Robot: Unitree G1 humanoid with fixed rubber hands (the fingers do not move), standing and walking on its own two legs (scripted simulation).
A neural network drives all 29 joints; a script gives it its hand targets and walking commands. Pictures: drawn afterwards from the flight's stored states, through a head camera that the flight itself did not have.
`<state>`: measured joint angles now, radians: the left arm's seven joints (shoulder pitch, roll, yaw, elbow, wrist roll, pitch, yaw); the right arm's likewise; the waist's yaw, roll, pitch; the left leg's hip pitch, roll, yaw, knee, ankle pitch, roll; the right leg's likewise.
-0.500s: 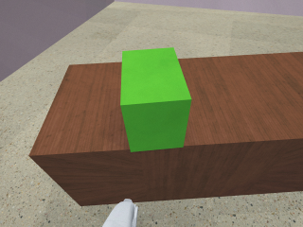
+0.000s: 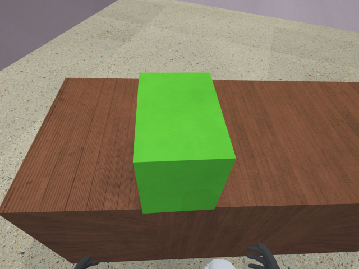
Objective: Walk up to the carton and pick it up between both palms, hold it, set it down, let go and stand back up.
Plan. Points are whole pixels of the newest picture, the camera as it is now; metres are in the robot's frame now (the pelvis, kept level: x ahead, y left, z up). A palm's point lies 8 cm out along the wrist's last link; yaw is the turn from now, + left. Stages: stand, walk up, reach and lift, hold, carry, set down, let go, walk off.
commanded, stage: walk up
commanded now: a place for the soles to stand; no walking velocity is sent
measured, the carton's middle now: (177, 141) +0.45 +0.02 -0.01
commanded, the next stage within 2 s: none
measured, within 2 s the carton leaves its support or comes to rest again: neither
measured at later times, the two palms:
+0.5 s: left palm out of the picture +0.05 +0.27 -0.09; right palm out of the picture +0.07 -0.21 -0.14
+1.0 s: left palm out of the picture -0.11 +0.33 -0.14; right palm out of the picture -0.12 -0.14 -0.08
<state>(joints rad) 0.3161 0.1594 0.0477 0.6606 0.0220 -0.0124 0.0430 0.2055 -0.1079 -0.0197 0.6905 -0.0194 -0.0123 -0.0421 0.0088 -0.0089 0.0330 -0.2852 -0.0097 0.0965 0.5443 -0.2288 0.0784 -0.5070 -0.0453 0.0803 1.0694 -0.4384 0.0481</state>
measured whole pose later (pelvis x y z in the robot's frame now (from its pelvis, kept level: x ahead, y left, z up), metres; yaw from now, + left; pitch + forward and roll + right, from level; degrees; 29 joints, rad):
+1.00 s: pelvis -0.13 +0.08 +0.02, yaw -1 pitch -1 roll -3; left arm 0.43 0.23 0.07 0.83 0.07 0.06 0.00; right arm 0.49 -0.09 -0.05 0.71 -0.04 -0.06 -0.04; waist -0.05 -0.06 -0.05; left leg -0.14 -0.02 0.09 0.39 -0.24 0.08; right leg -0.47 0.09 0.11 1.10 -0.25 0.07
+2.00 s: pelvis -0.08 +0.04 +0.00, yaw +4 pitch +0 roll -3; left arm 0.23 0.17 0.03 0.70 0.03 0.05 0.03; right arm 0.36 -0.13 -0.03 0.69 -0.03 0.01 -0.02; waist -0.03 0.01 -0.01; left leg -0.28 0.00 0.04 0.65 -0.38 0.09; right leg -0.48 -0.01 -0.12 0.75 -0.45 -0.01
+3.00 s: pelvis -0.06 +0.06 +0.00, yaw -2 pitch -1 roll +0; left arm 0.27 0.12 0.02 0.76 0.03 -0.02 0.02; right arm 0.32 -0.13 -0.02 0.70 -0.03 -0.02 -0.01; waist 0.00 0.01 0.03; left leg -0.15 -0.02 0.13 0.50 -0.33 0.07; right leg -0.21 0.02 0.04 0.54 -0.31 -0.01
